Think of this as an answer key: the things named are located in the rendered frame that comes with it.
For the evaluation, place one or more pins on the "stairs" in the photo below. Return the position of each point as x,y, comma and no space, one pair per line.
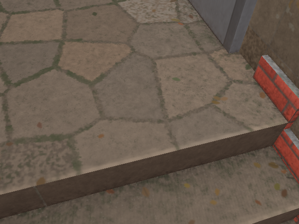
235,180

